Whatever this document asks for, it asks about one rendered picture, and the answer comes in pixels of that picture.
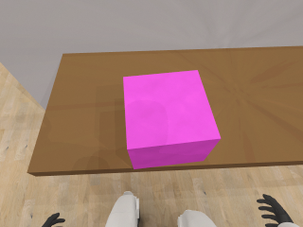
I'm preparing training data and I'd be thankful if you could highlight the left robot hand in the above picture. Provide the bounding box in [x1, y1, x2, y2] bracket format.
[42, 213, 65, 227]

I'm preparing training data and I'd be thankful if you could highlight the right robot hand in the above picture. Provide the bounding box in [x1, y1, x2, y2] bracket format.
[257, 194, 294, 227]

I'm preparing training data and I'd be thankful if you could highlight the left robot thigh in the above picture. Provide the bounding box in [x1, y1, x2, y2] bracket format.
[105, 195, 139, 227]

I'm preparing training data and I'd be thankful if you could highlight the right robot thigh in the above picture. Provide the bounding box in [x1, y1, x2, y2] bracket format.
[177, 210, 217, 227]

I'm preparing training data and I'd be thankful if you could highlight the robot thigh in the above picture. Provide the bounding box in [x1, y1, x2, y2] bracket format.
[105, 195, 139, 227]
[177, 210, 217, 227]

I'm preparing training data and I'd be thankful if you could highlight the table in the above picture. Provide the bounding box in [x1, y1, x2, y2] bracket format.
[27, 45, 303, 177]

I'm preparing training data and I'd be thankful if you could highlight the carton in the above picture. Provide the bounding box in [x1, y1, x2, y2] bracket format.
[123, 70, 222, 169]

